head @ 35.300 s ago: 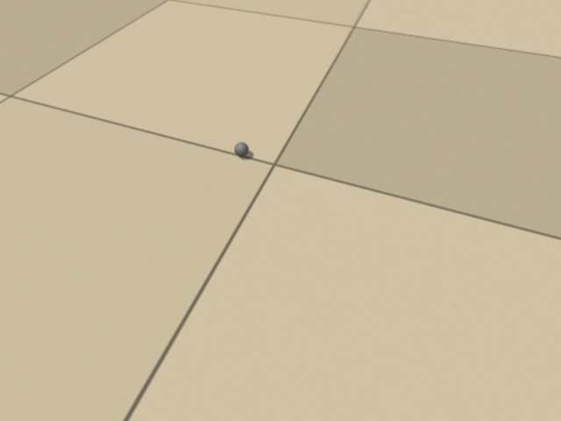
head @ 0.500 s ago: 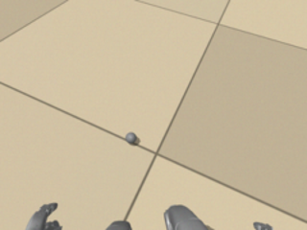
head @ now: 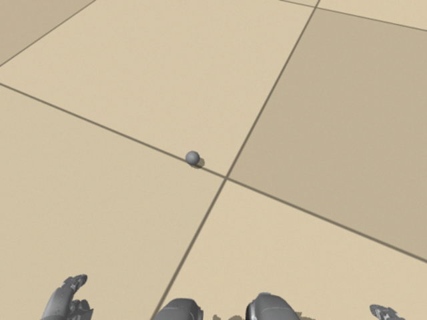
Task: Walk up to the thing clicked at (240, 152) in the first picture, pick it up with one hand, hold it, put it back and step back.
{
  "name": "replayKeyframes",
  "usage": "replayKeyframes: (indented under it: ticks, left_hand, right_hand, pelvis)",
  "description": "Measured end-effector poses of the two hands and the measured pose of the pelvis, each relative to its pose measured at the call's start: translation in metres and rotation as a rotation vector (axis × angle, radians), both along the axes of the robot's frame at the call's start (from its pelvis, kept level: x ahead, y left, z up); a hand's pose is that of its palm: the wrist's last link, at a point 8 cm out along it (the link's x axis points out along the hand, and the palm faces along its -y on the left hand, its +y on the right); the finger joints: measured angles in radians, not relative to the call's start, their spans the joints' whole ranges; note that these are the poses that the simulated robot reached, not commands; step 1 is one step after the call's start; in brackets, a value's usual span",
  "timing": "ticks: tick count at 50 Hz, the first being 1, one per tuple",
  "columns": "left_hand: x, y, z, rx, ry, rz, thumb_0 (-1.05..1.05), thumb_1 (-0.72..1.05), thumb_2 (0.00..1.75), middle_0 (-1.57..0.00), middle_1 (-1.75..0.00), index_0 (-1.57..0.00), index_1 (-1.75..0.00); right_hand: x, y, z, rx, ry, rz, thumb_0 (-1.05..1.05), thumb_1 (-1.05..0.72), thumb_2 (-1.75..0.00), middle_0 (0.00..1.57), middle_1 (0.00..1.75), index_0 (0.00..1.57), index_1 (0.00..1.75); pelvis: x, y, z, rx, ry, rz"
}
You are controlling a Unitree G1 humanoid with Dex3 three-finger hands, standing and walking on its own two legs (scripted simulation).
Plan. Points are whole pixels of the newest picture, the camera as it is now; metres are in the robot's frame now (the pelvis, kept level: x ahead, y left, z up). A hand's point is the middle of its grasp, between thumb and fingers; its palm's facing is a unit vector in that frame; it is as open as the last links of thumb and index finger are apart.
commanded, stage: step back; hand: left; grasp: from above
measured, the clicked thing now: (192, 158) +0.88 +0.16 -0.71
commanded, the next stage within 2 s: stand in 1.52 s
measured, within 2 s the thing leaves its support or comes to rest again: neither
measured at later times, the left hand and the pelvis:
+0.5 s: hand out of the picture -0.12 +0.25 -0.13, palm faces -0.05 -0.90 -0.42, open 7.4 cm; pelvis -0.17 -0.03 +0.01, yaw -5 degrees
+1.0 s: hand out of the picture -0.08 +0.26 -0.13, palm faces +0.00 -0.93 -0.36, open 7.4 cm; pelvis -0.16 -0.02 +0.02, yaw +1 degrees
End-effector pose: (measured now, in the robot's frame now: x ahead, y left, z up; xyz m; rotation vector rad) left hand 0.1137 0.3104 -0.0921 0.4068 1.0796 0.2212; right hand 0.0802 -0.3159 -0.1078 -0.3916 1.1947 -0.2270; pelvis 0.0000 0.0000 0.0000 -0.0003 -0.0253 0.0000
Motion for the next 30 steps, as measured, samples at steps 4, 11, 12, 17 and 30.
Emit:
replayKeyframes:
  ticks: [4,11,12,17,30]
  left_hand:
    - [-0.016,0.007,-0.016,-0.032,-0.045,0.016,0.01,0.9,0.9,-0.2,-0.3,-0.2,-0.3]
    - [-0.078,-0.004,-0.012,-0.083,0.014,0.03,0.01,0.91,0.9,-0.2,-0.3,-0.2,-0.3]
    - [-0.09,-0.004,-0.012,-0.081,0.026,0.029,0.01,0.91,0.9,-0.2,-0.3,-0.2,-0.3]
    - [-0.149,-0.007,-0.016,-0.049,0.101,0.003,0.01,0.91,0.9,-0.2,-0.3,-0.2,-0.3]
    - [-0.261,-0.019,0.015,0.022,0.155,0.073,0.01,0.9,0.9,-0.21,-0.3,-0.2,-0.3]
  right_hand:
    - [-0.037,0.015,0.001,-0.002,0.031,0.02,0.01,-0.91,-0.89,0.2,0.3,0.21,0.3]
    - [-0.079,0.016,0.028,-0.011,-0.014,0.02,0.01,-0.9,-0.89,0.21,0.3,0.21,0.3]
    - [-0.082,0.013,0.03,-0.014,-0.029,0.02,0.01,-0.9,-0.89,0.21,0.3,0.21,0.3]
    - [-0.097,-0.002,0.032,-0.007,-0.121,0.017,0.01,-0.9,-0.89,0.21,0.3,0.21,0.3]
    - [-0.212,-0.033,0.002,0.062,-0.013,-0.074,0.01,-0.91,-0.89,0.2,0.3,0.21,0.3]
  pelvis:
    - [-0.035,0.003,-0.005,0.042,-0.039,-0.001]
    - [-0.08,0.001,0.012,-0.028,-0.021,-0.014]
    - [-0.087,0.0,0.013,-0.03,-0.018,-0.02]
    - [-0.125,-0.01,0.009,-0.016,-0.015,-0.067]
    - [-0.18,-0.027,0.014,0.014,-0.021,-0.068]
